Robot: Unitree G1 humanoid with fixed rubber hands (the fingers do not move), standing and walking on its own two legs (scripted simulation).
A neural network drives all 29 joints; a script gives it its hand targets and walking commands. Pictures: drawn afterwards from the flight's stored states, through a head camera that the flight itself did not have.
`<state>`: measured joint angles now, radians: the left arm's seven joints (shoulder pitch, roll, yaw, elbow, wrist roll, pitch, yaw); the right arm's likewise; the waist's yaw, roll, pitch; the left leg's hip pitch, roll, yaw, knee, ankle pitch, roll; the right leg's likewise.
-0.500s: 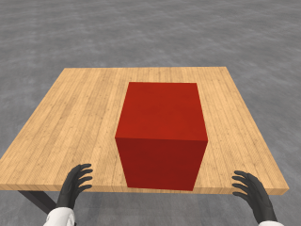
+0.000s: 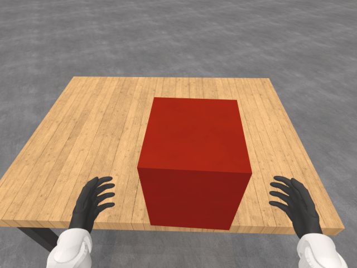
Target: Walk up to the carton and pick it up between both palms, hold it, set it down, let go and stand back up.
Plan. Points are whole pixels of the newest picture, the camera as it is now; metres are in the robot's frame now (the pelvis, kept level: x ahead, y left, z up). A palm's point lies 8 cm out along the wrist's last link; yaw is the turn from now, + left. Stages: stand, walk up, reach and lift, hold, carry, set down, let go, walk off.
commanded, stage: reach and lift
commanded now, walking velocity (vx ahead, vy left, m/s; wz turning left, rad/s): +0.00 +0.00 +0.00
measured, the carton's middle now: (192, 164) +0.36 -0.01 +0.04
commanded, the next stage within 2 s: none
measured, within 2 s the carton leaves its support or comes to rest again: neither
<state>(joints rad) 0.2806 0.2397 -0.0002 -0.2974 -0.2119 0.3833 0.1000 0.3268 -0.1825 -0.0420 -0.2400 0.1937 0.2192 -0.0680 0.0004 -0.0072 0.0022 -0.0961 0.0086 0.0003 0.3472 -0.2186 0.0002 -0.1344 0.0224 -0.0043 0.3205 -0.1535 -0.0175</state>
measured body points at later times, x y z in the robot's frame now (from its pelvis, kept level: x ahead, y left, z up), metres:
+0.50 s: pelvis +0.00 +0.00 +0.00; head -0.01 +0.00 +0.45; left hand +0.28 +0.18 +0.12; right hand +0.29 -0.19 +0.13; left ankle -0.02 +0.12 -0.75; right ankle +0.01 -0.11 -0.75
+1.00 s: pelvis +0.00 +0.00 +0.00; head -0.01 +0.01 +0.45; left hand +0.35 +0.18 +0.17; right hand +0.37 -0.18 +0.17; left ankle -0.02 +0.12 -0.75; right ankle +0.01 -0.11 -0.75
